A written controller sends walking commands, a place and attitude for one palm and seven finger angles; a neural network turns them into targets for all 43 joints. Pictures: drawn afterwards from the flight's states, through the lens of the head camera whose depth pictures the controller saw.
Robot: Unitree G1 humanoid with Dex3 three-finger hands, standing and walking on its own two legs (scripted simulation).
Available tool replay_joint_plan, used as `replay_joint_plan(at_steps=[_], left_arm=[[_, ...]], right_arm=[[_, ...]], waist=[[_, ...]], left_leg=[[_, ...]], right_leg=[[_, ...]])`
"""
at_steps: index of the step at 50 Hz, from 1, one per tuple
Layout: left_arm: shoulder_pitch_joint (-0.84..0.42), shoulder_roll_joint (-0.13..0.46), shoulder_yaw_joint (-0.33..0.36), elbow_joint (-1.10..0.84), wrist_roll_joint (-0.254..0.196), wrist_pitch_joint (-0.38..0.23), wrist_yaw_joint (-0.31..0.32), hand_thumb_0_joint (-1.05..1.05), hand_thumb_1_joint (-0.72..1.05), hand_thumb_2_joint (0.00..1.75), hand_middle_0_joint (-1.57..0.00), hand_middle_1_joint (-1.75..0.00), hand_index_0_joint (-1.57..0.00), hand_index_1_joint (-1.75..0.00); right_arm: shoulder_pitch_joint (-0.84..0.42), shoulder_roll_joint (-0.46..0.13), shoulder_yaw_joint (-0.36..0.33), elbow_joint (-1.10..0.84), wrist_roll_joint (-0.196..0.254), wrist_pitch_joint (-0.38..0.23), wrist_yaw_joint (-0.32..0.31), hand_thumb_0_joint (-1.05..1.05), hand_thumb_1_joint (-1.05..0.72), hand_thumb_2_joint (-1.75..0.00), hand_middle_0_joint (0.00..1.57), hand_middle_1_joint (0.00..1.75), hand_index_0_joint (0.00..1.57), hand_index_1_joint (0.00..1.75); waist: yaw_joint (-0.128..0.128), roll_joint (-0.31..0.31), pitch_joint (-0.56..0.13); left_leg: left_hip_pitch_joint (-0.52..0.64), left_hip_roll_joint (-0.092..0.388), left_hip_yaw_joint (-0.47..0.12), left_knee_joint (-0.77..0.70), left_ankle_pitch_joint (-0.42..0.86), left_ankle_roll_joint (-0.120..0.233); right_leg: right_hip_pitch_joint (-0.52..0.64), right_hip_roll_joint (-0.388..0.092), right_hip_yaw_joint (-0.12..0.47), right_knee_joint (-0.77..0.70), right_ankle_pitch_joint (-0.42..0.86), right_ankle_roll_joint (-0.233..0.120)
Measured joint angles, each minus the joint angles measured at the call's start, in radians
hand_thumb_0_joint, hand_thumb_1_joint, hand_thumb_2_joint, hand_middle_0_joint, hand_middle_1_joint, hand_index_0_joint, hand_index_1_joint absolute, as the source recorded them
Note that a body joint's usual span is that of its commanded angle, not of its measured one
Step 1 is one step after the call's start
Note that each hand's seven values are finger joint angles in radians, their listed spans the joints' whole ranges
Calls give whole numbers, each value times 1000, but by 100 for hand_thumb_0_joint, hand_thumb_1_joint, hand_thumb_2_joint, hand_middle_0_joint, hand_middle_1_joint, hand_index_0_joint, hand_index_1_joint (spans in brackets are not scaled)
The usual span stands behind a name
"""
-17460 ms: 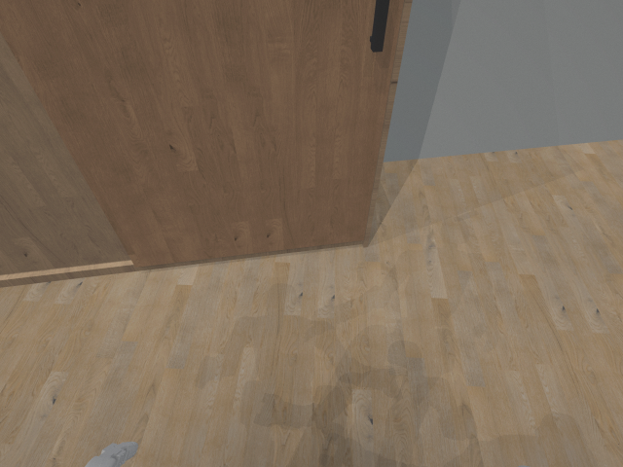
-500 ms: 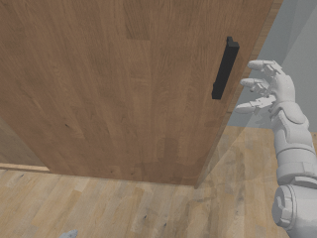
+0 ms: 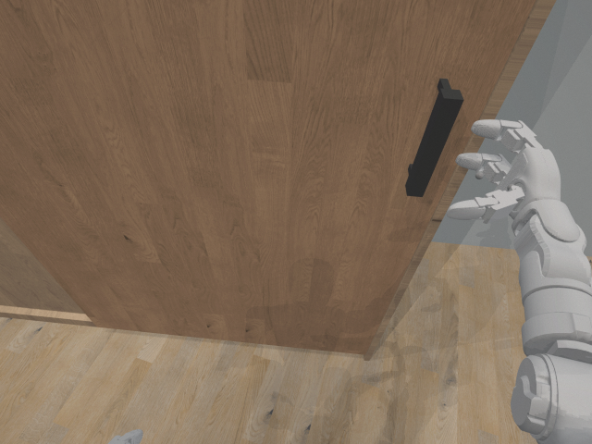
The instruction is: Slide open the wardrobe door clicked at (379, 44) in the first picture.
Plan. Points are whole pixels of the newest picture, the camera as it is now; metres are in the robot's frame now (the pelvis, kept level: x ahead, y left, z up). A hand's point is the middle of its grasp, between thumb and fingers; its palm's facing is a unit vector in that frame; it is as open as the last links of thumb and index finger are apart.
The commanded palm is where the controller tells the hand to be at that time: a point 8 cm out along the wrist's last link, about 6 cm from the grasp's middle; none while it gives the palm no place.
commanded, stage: move the hooked fingers beside the handle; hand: right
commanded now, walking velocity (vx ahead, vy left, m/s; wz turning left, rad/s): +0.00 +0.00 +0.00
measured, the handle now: (428, 140) +0.51 -0.13 +0.17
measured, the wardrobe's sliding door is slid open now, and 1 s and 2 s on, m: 0.00 0.00 0.00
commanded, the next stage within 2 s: feel for the door with the fingertips in 0.02 s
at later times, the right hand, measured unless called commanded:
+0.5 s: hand (451, 175) +0.43 -0.15 +0.17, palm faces -0.02 +1.00 +0.03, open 14.0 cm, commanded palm +0.41 -0.20 +0.17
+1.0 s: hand (450, 168) +0.45 -0.15 +0.17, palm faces +0.00 +1.00 +0.02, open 14.0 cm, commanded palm +0.43 -0.20 +0.17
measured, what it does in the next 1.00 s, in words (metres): stands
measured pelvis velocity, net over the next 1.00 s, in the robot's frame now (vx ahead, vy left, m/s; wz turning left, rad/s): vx -0.02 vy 0.00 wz -0.01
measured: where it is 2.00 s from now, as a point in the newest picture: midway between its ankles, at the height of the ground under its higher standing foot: outside the picture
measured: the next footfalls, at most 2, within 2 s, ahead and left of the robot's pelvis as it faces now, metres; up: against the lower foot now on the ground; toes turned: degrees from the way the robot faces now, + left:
none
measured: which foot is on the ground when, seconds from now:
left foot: down 0.00-1.00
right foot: down 0.00-1.00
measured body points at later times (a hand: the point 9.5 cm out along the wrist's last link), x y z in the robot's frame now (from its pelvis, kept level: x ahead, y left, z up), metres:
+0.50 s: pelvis +0.00 +0.00 +0.00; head +0.00 +0.01 +0.45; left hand +0.11 +0.25 -0.11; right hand +0.43 -0.20 +0.17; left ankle -0.03 +0.10 -0.73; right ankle +0.01 -0.11 -0.73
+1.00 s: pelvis -0.02 +0.00 +0.00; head +0.01 +0.00 +0.45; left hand +0.05 +0.26 -0.12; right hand +0.45 -0.20 +0.17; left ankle -0.03 +0.10 -0.73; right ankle +0.01 -0.11 -0.73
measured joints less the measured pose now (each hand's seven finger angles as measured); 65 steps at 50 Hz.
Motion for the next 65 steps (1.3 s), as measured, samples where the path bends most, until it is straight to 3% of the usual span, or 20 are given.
replay_joint_plan(at_steps=[10,17,27,48,57,65], left_arm=[[-66,-5,-4,-23,2,4,2,1,90,90,-20,-30,-20,-30],[-88,-10,-8,-27,1,2,1,1,90,90,-20,-30,-20,-30],[-69,-26,-15,-14,11,10,-8,1,90,90,-20,-30,-20,-30],[-19,-9,-4,24,16,-8,-6,1,90,90,-20,-30,-20,-30],[-4,-7,4,37,23,-29,-15,1,90,90,-20,-30,-20,-30],[14,-11,1,30,24,-12,-23,1,90,90,-20,-30,-20,-30]], right_arm=[[32,38,17,-73,3,48,-26,-1,50,-30,30,120,30,120],[5,66,67,-79,0,56,-48,-1,50,-30,30,120,30,120],[-12,110,67,-60,-14,54,-107,-1,50,-30,31,121,30,120],[-128,59,41,125,-37,-6,-105,-1,50,-30,30,120,30,120],[-169,51,37,154,-45,-76,-104,-1,50,-30,30,120,30,120],[-178,50,16,183,-48,-54,-93,-1,50,-30,33,122,32,121]], waist=[[-10,8,1],[-16,6,8],[-6,3,4],[26,9,16],[33,9,14],[35,4,-5]], left_leg=[[15,4,9,0,-4,0],[14,7,18,0,-1,-1],[12,11,7,2,3,-4],[-16,5,6,5,17,-4],[-50,6,1,18,14,-5],[-48,4,-5,19,6,-7]], right_leg=[[13,5,9,-3,2,1],[6,9,18,2,5,0],[13,12,7,-7,11,-4],[-16,6,6,-1,23,-4],[-48,5,2,12,18,-5],[-46,4,-3,17,6,-8]])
